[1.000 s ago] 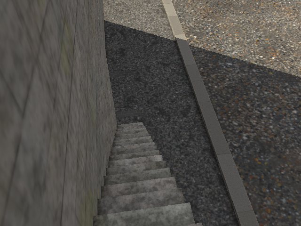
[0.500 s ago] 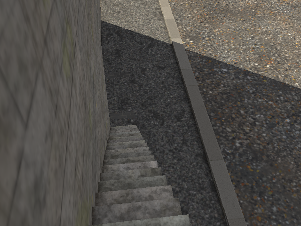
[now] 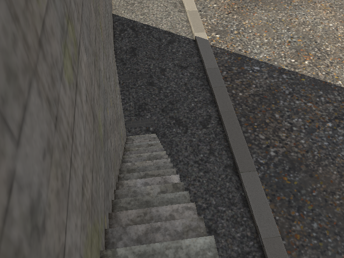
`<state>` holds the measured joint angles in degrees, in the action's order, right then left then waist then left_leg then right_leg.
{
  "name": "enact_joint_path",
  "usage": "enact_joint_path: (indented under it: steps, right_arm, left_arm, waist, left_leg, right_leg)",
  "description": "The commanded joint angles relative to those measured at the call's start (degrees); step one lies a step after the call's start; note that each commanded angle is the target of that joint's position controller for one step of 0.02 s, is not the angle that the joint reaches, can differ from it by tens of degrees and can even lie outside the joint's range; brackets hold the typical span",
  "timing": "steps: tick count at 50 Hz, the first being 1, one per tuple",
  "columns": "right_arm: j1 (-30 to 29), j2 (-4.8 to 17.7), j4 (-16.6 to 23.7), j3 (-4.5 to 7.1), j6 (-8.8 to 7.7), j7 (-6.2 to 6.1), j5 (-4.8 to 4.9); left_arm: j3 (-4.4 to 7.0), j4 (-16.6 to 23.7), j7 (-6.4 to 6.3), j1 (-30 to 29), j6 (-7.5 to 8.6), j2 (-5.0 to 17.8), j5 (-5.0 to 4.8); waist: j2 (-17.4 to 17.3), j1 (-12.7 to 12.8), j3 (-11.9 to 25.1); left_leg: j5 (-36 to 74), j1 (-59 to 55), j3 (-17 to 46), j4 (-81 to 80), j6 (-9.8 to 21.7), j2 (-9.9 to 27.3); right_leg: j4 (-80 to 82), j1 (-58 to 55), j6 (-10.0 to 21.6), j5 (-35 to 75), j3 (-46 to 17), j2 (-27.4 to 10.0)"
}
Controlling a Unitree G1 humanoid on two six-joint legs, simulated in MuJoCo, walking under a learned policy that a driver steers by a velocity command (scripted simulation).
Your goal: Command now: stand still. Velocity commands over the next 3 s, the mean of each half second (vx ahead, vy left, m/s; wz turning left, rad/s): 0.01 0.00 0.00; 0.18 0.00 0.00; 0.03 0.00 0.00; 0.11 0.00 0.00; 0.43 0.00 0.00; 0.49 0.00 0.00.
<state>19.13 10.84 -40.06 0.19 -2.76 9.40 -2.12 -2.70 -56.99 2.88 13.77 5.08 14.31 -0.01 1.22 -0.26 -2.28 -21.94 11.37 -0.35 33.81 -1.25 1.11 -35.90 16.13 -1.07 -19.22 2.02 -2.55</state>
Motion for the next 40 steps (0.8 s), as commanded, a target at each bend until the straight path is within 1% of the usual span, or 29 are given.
enact_joint_path:
  steps: [1, 9, 10, 12, 14, 15, 16, 20, 21, 22, 23, 24, 25, 26, 27, 28, 29, 30, 31, 32, 33, 34, 35, 36, 37, 38, 39, 40]
  right_arm:
    - [2.04, 4.60, 2.90, 1.58, -0.22, -0.15, -0.03]
    - [3.15, 3.58, 1.48, 1.82, 0.46, -0.64, -0.08]
    - [3.02, 5.38, 0.78, 2.40, 0.78, -0.26, 0.46]
    - [3.03, 4.71, 0.51, 2.40, 1.06, -0.07, 0.41]
    - [3.41, 4.42, -0.04, 2.37, 1.21, -0.13, 0.33]
    - [3.49, 4.65, -0.40, 2.37, 1.28, -0.17, 0.11]
    - [4.60, 4.30, -1.38, 2.33, 1.24, -0.33, 0.66]
    - [4.79, 4.19, -2.64, 2.31, 1.46, -0.44, 0.53]
    - [6.72, 7.98, -8.86, 2.88, 1.64, -7.57, 8.27]
    - [8.18, 4.85, -9.86, 1.58, 1.97, -9.98, 8.46]
    - [7.14, 4.61, -10.49, 1.20, 2.28, -11.02, 7.70]
    - [4.51, 5.40, -10.64, 1.39, 2.85, -11.55, 7.23]
    - [4.22, 5.51, -10.94, 1.37, 3.16, -11.59, 6.73]
    - [4.55, 4.97, -6.37, 1.33, 2.83, -5.57, -3.21]
    - [5.70, 9.88, -7.75, 3.74, 1.47, -3.88, -3.49]
    - [8.00, 12.58, -8.17, 5.11, 0.29, -3.50, -3.35]
    - [3.15, 11.65, -12.19, 4.33, 1.63, -8.22, 8.75]
    - [1.89, 6.56, -11.27, 2.83, 2.06, -9.65, 9.22]
    - [1.97, 5.65, -11.16, 2.36, 2.05, -10.29, 7.83]
    - [2.01, 5.54, -10.94, 2.25, 2.07, -10.74, 6.68]
    - [2.18, 6.08, -11.22, 2.30, 2.03, -11.02, 5.68]
    - [3.01, 6.12, -12.01, 2.30, 2.20, -11.58, 5.04]
    - [5.45, 6.25, -13.31, 2.11, 2.14, -11.83, 4.90]
    - [8.09, 6.36, -14.91, 1.98, 2.00, -12.00, 4.96]
    - [9.84, 6.58, -16.08, 1.82, 1.86, -12.11, 5.30]
    - [9.60, 6.28, -16.49, 1.47, 1.76, -12.34, 6.04]
    - [9.58, 6.86, -16.99, 1.54, 1.90, -12.51, 6.34]
    - [9.36, 7.01, -17.50, 1.31, 2.09, -12.56, 6.42]
  left_arm:
    - [1.27, 1.46, -0.09, 1.16, 0.38, 5.09, -0.19]
    - [1.80, 0.38, -0.22, 2.00, -0.07, 4.84, -0.22]
    - [2.30, -0.09, -0.50, 2.28, -0.13, 5.62, -0.17]
    - [2.41, -0.56, -0.80, 2.76, -0.24, 5.34, -0.09]
    - [2.51, -0.81, -0.87, 2.79, -0.36, 5.03, -0.14]
    - [2.45, -0.54, -0.87, 2.25, -0.20, 4.64, -0.45]
    - [2.55, -0.98, -0.85, 3.24, -0.31, 4.74, -0.59]
    - [2.80, -1.29, -0.76, 3.45, -0.62, 4.68, -0.43]
    - [1.22, 5.31, 0.86, -2.88, -4.44, -1.18, 1.58]
    - [1.35, 6.24, 1.16, -3.92, -6.03, -0.27, 1.01]
    - [1.18, 6.46, 0.99, -3.74, -6.72, -0.50, 0.85]
    - [1.55, 5.61, 0.66, -2.09, -7.75, 0.70, 1.16]
    - [1.90, 5.47, 0.34, -1.12, -8.72, 1.59, 1.45]
    - [4.55, -0.19, -0.18, 5.88, -5.89, 10.80, 0.40]
    - [4.99, -0.47, -0.96, 7.79, -3.49, 9.53, 0.99]
    - [4.87, -0.29, -1.34, 8.07, -1.55, 7.18, 1.66]
    - [1.54, 5.15, -0.03, 2.91, -5.72, -3.74, 2.97]
    - [2.00, 6.97, 0.51, -1.09, -7.19, -2.49, 2.16]
    - [2.81, 7.39, 0.66, -1.26, -8.15, -0.17, 1.66]
    - [3.57, 6.75, 0.62, 0.73, -8.86, 2.79, 1.23]
    - [4.06, 6.16, 0.32, 2.64, -9.39, 4.40, 1.00]
    - [4.13, 5.44, -0.17, 2.68, -8.96, 4.27, 0.75]
    - [3.84, 5.61, -0.57, 1.67, -8.51, 3.40, 0.90]
    - [3.52, 5.30, -0.88, 1.24, -7.96, 2.46, 1.04]
    - [3.28, 4.85, -1.02, 1.49, -7.44, 1.97, 1.16]
    - [3.04, 4.66, -1.29, 1.69, -7.00, 1.49, 1.58]
    - [3.24, 3.87, -1.40, 3.06, -6.92, 2.08, 1.48]
    - [3.04, 3.58, -1.51, 3.36, -7.00, 1.87, 1.27]
  waist:
    - [-0.70, -0.53, -0.89]
    - [-1.22, -0.63, -0.01]
    - [-1.38, -0.10, 0.17]
    - [-1.35, -0.30, 0.15]
    - [-1.45, -0.47, -0.08]
    - [-1.29, -0.66, -0.08]
    - [-1.84, -0.61, -0.57]
    - [-1.63, -0.64, -0.49]
    - [-9.42, -0.42, 9.74]
    - [-4.84, -1.18, 10.22]
    - [-2.46, -0.58, 8.74]
    - [-0.88, 0.55, 5.96]
    - [0.01, 0.96, 4.55]
    - [2.84, 0.15, -13.14]
    - [-5.23, 0.02, -11.87]
    - [-7.39, -0.85, -10.69]
    - [-13.68, 3.24, -2.58]
    - [-6.22, 1.80, -1.32]
    - [-0.26, 1.67, -0.54]
    - [4.72, 2.00, -0.44]
    - [6.22, 2.43, -2.32]
    - [7.24, 1.52, -3.74]
    - [6.65, 0.43, -3.56]
    - [5.36, -0.48, -2.65]
    - [4.38, -0.75, -1.22]
    - [3.58, -0.63, 2.02]
    - [2.35, -0.46, 2.77]
    - [1.03, -0.38, 3.23]
  left_leg:
    - [8.33, 4.72, 3.02, -7.15, 1.96, 2.60]
    - [11.51, 3.92, 2.11, -6.90, 1.57, 2.43]
    - [13.11, 4.02, 2.18, -6.81, 1.92, 2.10]
    - [13.64, 3.33, 1.82, -6.63, 1.98, 1.93]
    - [13.59, 3.16, 1.59, -6.69, 1.87, 1.80]
    - [14.16, 3.31, 1.44, -6.84, 1.90, 1.87]
    - [14.69, 3.00, 1.25, -7.38, 2.16, 1.50]
    - [15.04, 2.20, 0.92, -7.57, 2.02, 1.39]
    - [20.73, -1.93, 0.18, -5.79, 0.70, 6.34]
    - [24.57, -3.65, 1.22, -6.76, -0.42, 7.12]
    - [23.27, -3.98, 1.43, -7.48, -0.45, 7.30]
    - [17.79, -1.58, 0.74, -7.16, -0.05, 6.44]
    - [9.73, 0.61, -0.11, -7.45, 1.02, 5.34]
    - [-9.54, 10.13, 3.92, -15.01, 5.01, 1.85]
    - [-20.44, 10.57, 6.48, -17.56, 9.02, 4.03]
    - [-27.55, 11.52, 8.98, -18.99, 12.66, 6.39]
    - [-14.19, 9.52, 5.28, -11.63, 9.43, 7.29]
    - [-5.39, 9.44, 1.89, -7.82, 7.24, 4.43]
    - [-2.53, 9.85, -0.34, -4.22, 6.26, 3.16]
    - [-1.84, 10.90, -2.65, -1.89, 5.72, 2.16]
    - [-0.83, 13.36, -3.70, 0.40, 5.48, 1.62]
    - [1.25, 10.15, -4.24, 1.06, 4.46, 1.86]
    - [3.30, 7.38, -4.27, 0.60, 3.89, 2.28]
    - [6.51, 4.70, -3.98, -0.39, 3.24, 2.96]
    - [11.22, 2.21, -3.52, -0.62, 2.54, 3.68]
    - [18.61, -1.10, -3.14, -0.07, 1.43, 4.36]
    - [24.47, -2.85, -3.34, 1.27, 0.69, 4.51]
    - [28.64, -3.71, -3.02, 1.09, 0.45, 5.25]
  right_leg:
    - [6.22, -3.18, -0.52, 11.55, -3.34, -1.56]
    - [6.86, -5.75, 0.15, 15.21, -3.21, -0.46]
    - [6.61, -6.06, 0.31, 14.44, -2.43, -0.07]
    - [6.80, -5.54, 0.51, 14.99, -2.22, 0.29]
    - [7.06, -5.46, 0.67, 15.24, -2.11, 0.54]
    - [6.79, -5.74, 0.65, 16.02, -2.00, 0.70]
    - [7.00, -5.33, 0.64, 15.86, -1.35, 1.00]
    - [7.55, -5.69, 0.75, 16.26, -1.16, 1.43]
    - [8.40, -11.92, 2.57, 36.04, -8.47, -8.20]
    - [7.03, -12.61, 2.23, 40.33, -7.64, -7.37]
    - [8.02, -11.94, 1.92, 37.37, -6.77, -6.53]
    - [8.82, -11.09, 1.66, 30.07, -5.80, -5.21]
    - [9.00, -11.10, 1.74, 19.18, -5.08, -3.73]
    - [5.19, -1.62, 0.27, -6.93, 1.99, 4.70]
    - [2.11, 1.20, 0.28, -15.31, 3.84, 5.57]
    - [-1.87, 2.56, 1.80, -18.82, 4.79, 5.98]
    - [7.39, -4.38, 4.85, -5.38, -1.29, -0.65]
    - [8.73, -6.74, 4.97, -2.69, -4.67, -0.56]
    - [10.18, -7.82, 5.27, -5.10, -6.95, -1.03]
    - [11.80, -8.81, 6.01, -6.50, -10.78, -2.79]
    - [12.74, -9.68, 6.44, -5.28, -13.82, -4.35]
    - [13.20, -6.20, 5.66, 1.91, -12.74, -4.26]
    - [11.64, -5.00, 5.25, 11.92, -11.64, -3.85]
    - [8.64, -5.32, 4.78, 24.92, -9.50, -3.23]
    - [6.11, -6.06, 4.25, 36.10, -7.62, -2.92]
    - [4.73, -7.20, 3.48, 43.30, -5.91, -2.79]
    - [4.15, -7.42, 2.83, 44.72, -4.91, -2.31]
    - [4.00, -7.27, 2.29, 43.77, -4.43, -2.22]
